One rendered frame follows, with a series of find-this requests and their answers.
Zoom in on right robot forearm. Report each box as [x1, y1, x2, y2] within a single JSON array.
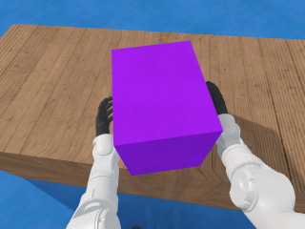
[[216, 114, 295, 193]]

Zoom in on left robot hand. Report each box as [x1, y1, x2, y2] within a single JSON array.
[[95, 96, 113, 137]]

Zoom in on left robot upper arm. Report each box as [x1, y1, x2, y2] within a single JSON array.
[[66, 208, 121, 229]]

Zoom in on pedestal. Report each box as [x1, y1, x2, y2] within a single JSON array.
[[0, 24, 305, 214]]

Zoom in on left robot forearm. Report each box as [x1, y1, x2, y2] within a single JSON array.
[[71, 134, 120, 220]]

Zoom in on right robot upper arm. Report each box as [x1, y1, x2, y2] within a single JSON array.
[[230, 166, 305, 229]]

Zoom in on carton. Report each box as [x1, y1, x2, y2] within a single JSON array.
[[112, 40, 223, 176]]

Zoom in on right robot hand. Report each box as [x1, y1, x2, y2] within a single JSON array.
[[206, 81, 228, 115]]

